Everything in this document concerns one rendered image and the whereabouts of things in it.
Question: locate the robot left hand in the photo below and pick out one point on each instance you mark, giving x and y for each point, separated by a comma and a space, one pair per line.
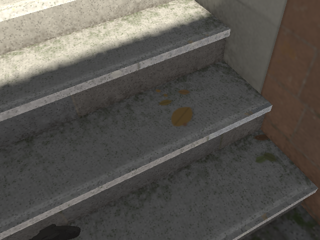
53, 232

